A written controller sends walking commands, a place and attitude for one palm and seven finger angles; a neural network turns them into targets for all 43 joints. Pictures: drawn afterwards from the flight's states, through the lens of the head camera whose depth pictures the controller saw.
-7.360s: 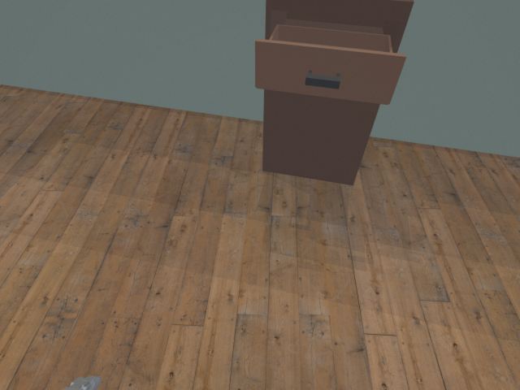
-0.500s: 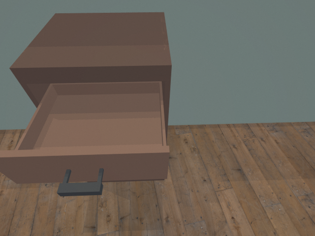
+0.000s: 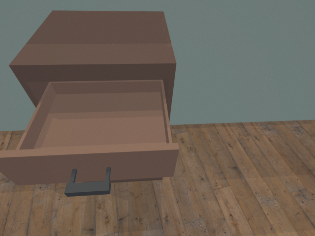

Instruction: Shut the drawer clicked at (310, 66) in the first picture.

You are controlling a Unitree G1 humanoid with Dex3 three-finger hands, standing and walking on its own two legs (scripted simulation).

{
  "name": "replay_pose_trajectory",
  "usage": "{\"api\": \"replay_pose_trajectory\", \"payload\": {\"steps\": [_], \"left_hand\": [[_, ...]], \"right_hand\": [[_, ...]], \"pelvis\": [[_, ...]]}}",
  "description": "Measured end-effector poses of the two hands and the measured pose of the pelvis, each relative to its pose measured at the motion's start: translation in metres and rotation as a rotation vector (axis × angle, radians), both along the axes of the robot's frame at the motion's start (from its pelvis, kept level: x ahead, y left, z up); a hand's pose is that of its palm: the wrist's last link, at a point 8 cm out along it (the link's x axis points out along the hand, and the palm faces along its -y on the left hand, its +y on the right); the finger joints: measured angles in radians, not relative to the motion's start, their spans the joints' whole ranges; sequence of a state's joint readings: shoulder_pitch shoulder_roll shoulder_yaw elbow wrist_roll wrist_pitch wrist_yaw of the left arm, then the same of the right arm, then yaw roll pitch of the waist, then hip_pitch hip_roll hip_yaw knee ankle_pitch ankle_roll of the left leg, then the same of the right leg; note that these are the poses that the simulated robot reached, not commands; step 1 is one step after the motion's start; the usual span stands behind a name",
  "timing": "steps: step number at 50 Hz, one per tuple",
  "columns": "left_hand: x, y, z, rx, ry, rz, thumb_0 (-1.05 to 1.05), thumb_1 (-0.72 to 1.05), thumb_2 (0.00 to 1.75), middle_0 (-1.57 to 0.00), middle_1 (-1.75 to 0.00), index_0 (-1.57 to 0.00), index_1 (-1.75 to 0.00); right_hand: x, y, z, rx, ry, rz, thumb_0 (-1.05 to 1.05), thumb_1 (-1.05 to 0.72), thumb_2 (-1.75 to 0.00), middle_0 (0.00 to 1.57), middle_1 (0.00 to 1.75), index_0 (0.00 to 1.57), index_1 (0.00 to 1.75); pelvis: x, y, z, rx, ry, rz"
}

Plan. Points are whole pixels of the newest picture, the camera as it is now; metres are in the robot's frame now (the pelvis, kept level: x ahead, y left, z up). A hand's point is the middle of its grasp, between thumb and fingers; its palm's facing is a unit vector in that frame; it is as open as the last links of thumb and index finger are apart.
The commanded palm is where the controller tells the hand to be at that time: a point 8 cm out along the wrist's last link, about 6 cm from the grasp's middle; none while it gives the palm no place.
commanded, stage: raise the hand and make a fist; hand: left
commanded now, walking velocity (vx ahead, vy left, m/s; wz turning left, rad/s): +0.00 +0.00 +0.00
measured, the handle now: (90, 180) +0.26 +0.20 -0.01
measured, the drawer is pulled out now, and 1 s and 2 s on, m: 0.28 0.28 0.28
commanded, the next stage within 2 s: bring the fist close to the handle in 1.98 s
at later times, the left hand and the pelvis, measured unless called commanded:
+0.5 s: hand out of the picture +0.10 +0.16 -0.03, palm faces +0.21 -0.98 -0.03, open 6.4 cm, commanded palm +0.08 +0.21 -0.02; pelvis -0.05 -0.02 -0.08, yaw +3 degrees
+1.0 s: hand out of the picture +0.11 +0.15 +0.02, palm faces +0.14 -0.99 -0.06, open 3.5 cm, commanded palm +0.05 +0.20 +0.03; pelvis -0.04 -0.03 -0.06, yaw +3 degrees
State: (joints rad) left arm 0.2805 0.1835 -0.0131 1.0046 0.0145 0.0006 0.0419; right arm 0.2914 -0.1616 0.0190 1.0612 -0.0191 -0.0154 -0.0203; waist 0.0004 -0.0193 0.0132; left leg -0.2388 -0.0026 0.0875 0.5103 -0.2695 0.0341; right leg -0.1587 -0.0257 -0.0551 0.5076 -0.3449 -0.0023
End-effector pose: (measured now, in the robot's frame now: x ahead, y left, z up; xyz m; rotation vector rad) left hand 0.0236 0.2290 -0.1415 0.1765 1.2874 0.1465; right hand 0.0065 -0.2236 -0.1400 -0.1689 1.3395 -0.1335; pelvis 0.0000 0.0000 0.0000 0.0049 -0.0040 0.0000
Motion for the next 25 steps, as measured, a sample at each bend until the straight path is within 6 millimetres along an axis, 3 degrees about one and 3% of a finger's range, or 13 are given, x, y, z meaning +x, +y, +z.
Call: {"api": "replay_pose_trajectory", "payload": {"steps": [5,6,9,13,15,20,25], "left_hand": [[-0.013,0.0,-0.001,-0.006,0.044,0.001,0.0,0.91,0.89,-0.2,-0.3,-0.2,-0.29],[-0.007,0.002,0.005,-0.012,0.006,0.054,0.0,0.91,0.89,-0.2,-0.3,-0.2,-0.3],[0.044,0.012,0.059,0.051,-0.378,0.1,0.02,0.92,0.89,-0.21,-0.31,-0.21,-0.31],[0.102,0.004,0.121,0.04,-0.839,0.076,0.01,0.92,0.89,-0.25,-0.35,-0.25,-0.35],[0.1,0.005,0.114,0.014,-0.898,0.125,0.01,0.92,0.89,-0.28,-0.38,-0.23,-0.37],[0.07,-0.013,0.1,-0.053,-1.096,0.089,0.0,0.91,0.9,-0.36,-0.47,-0.26,-0.44],[0.048,-0.021,0.114,-0.014,-1.31,0.014,0.01,0.91,0.9,-0.45,-0.58,-0.37,-0.54]], "right_hand": [[-0.003,0.004,0.0,0.002,0.021,-0.002,0.01,-0.92,-0.9,0.2,0.3,0.2,0.3],[0.0,0.003,0.002,-0.003,-0.005,-0.009,0.01,-0.92,-0.9,0.2,0.3,0.2,0.3],[0.023,-0.001,0.014,-0.031,-0.213,0.001,0.01,-0.92,-0.9,0.2,0.3,0.2,0.3],[0.068,-0.011,0.02,-0.037,-0.459,0.041,0.01,-0.91,-0.9,0.2,0.3,0.2,0.3],[0.093,-0.017,0.024,-0.043,-0.556,0.064,0.01,-0.91,-0.9,0.2,0.3,0.2,0.3],[0.152,-0.027,0.034,-0.076,-0.763,0.181,0.01,-0.9,-0.9,0.2,0.3,0.2,0.3],[0.187,-0.02,0.029,-0.066,-0.866,0.26,0.01,-0.9,-0.9,0.2,0.3,0.2,0.3]], "pelvis": [[0.0,0.004,0.001,-0.006,0.007,-0.001],[-0.001,0.005,0.0,-0.009,0.012,0.004],[-0.003,0.006,-0.001,0.011,0.028,0.006],[-0.014,0.005,-0.013,0.011,0.076,0.037],[-0.02,0.003,-0.022,0.004,0.117,0.028],[-0.036,-0.008,-0.057,-0.01,0.196,0.026],[-0.049,-0.019,-0.085,-0.033,0.215,0.05]]}}
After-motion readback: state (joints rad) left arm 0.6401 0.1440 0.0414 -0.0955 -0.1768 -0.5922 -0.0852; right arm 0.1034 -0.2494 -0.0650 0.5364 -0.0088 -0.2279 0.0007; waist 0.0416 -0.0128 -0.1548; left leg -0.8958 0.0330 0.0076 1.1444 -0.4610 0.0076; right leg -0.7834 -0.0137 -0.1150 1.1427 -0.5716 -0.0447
